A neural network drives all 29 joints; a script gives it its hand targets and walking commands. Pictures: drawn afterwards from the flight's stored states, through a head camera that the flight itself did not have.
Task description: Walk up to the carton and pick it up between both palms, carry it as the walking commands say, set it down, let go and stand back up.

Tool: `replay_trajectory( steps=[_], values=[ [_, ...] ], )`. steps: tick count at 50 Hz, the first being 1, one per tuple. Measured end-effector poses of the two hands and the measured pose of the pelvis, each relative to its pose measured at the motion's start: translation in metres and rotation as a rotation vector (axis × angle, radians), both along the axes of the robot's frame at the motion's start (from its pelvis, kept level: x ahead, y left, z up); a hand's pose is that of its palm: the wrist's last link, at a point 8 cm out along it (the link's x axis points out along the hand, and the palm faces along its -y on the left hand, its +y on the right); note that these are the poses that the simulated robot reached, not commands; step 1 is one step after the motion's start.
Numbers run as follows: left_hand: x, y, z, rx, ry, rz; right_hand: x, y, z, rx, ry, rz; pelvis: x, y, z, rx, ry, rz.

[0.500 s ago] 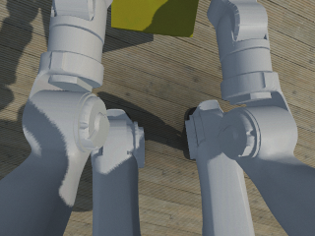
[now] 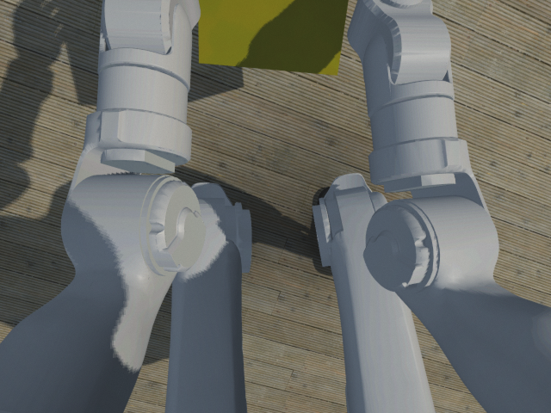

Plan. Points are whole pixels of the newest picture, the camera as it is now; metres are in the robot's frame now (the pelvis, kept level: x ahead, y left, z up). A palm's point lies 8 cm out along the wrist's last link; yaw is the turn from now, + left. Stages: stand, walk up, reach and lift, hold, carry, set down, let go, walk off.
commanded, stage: reach and lift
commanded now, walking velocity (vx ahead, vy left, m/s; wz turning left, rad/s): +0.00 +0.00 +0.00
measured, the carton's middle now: out of the picture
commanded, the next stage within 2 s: none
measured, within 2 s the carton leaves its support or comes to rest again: neither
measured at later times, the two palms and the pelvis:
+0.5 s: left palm out of the picture +0.56 +0.11 -0.04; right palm out of the picture +0.53 -0.10 -0.06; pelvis -0.01 +0.01 +0.04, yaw +0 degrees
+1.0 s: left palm out of the picture +0.53 +0.12 +0.02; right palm out of the picture +0.51 -0.10 +0.01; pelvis -0.02 +0.01 +0.08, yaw +1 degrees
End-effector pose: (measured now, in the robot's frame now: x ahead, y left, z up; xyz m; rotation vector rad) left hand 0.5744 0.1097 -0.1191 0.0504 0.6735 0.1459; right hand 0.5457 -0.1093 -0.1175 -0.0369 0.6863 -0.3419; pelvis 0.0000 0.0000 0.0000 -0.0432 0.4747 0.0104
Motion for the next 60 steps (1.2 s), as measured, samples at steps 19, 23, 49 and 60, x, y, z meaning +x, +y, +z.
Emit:
replay_trajectory(
  steps=[19, 23, 49, 60],
  values=[
    [-0.014, 0.001, 0.053, -0.013, -0.029, -0.002, -0.020, 0.002, 0.048, 0.027, -0.028, -0.030, -0.007, 0.005, 0.028, -0.017, -0.066, 0.006],
    [-0.016, 0.003, 0.070, 0.013, -0.044, 0.007, -0.019, 0.004, 0.060, 0.038, -0.039, -0.010, -0.010, 0.007, 0.033, -0.023, -0.083, 0.008],
    [-0.040, 0.010, 0.137, 0.005, -0.028, 0.041, -0.037, 0.011, 0.126, 0.028, -0.020, 0.027, -0.018, 0.010, 0.076, -0.016, -0.156, 0.025],
    [-0.049, 0.002, 0.159, 0.013, -0.035, 0.017, -0.052, 0.003, 0.146, 0.038, -0.025, -0.001, -0.018, 0.011, 0.098, -0.018, -0.188, 0.032]
  ],
)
